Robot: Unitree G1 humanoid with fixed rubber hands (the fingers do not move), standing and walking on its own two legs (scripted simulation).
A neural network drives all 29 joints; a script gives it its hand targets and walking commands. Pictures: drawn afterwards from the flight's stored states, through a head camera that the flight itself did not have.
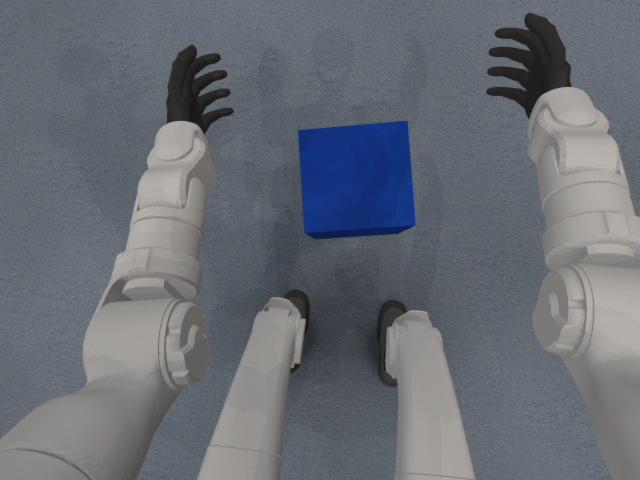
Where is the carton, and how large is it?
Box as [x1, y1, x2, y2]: [298, 121, 415, 238]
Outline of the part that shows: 407,121 298,130 305,233 314,238 398,233 415,224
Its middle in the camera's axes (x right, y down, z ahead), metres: +0.07 -0.11 +0.86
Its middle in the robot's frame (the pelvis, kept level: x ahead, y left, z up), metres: +0.49 +0.01 -0.51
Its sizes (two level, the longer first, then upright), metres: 0.210 0.200 0.250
